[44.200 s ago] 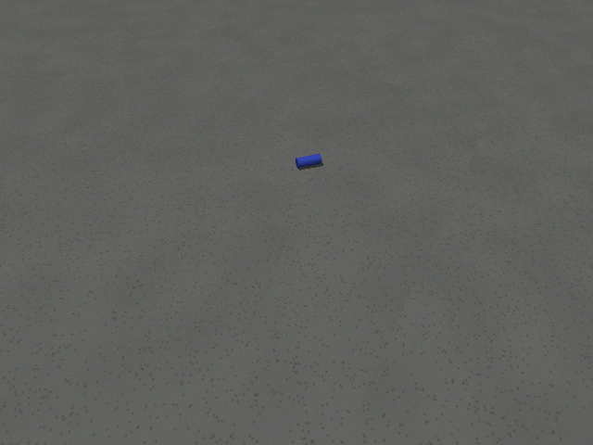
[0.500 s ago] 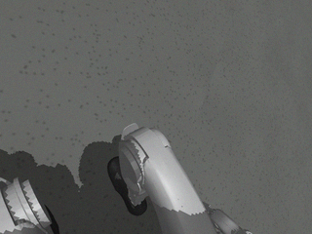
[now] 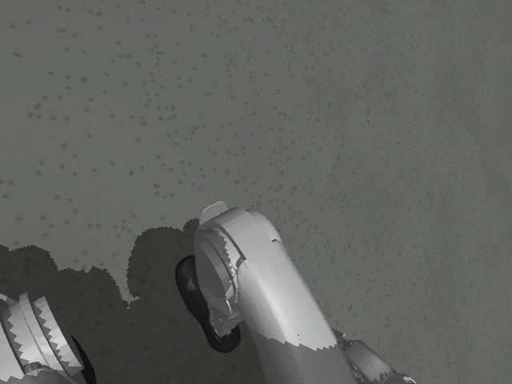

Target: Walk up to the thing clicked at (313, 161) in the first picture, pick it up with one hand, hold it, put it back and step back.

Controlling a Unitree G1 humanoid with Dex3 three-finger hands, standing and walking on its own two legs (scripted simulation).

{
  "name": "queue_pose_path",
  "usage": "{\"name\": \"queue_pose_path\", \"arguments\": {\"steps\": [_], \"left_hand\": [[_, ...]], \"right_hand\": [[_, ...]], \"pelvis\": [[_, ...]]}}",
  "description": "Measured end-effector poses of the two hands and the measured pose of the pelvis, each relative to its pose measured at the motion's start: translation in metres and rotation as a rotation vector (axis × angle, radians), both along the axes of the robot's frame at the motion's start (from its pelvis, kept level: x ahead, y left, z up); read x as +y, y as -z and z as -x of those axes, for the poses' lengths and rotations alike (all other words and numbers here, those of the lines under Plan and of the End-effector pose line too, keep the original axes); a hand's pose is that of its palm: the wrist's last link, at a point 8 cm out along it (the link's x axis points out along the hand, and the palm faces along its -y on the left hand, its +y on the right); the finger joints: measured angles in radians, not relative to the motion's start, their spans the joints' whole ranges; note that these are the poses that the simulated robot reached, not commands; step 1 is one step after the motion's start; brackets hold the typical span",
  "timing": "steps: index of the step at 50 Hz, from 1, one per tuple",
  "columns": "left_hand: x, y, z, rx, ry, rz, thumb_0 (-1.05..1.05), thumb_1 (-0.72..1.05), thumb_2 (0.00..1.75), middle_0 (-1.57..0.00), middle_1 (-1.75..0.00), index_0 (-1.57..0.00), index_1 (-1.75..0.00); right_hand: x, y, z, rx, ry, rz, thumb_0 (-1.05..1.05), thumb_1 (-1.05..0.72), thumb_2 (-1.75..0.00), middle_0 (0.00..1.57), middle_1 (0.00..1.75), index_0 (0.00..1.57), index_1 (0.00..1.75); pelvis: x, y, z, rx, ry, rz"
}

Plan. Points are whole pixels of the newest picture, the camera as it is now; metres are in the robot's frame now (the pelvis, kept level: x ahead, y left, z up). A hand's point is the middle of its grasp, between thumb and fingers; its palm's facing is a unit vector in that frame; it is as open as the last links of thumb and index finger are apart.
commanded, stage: close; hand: left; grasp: from above
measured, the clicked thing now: out of the picture +0.49 +0.34 -0.28
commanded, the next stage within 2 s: settle in 0.58 s
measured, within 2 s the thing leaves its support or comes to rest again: leaves its support in 0.96 s
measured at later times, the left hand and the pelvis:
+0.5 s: hand out of the picture +0.47 +0.33 -0.25, palm faces -0.44 -0.09 -0.89, open 8.4 cm; pelvis +0.00 +0.00 +0.00, yaw +0 degrees
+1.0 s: hand out of the picture +0.48 +0.34 -0.24, palm faces -0.42 -0.09 -0.90, open 8.1 cm; pelvis +0.00 +0.00 +0.00, yaw +0 degrees
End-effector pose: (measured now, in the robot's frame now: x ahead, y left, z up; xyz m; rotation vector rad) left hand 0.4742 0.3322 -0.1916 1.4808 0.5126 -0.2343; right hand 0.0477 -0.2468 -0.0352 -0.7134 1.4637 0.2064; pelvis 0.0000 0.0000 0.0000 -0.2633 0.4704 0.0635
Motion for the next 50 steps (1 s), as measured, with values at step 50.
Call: {"name": "queue_pose_path", "arguments": {"steps": [50], "left_hand": [[0.009, -0.014, -0.009, -0.033, -0.005, 0.000, -0.01, 0.31, 0.19, -0.87, -0.30, -0.89, -0.25]], "right_hand": [[-0.006, -0.008, -0.005, 0.000, 0.017, 0.028, 0.00, -0.91, -0.90, 0.21, 0.30, 0.20, 0.30]], "pelvis": [[0.000, -0.003, -0.004, 0.029, -0.003, 0.004]]}}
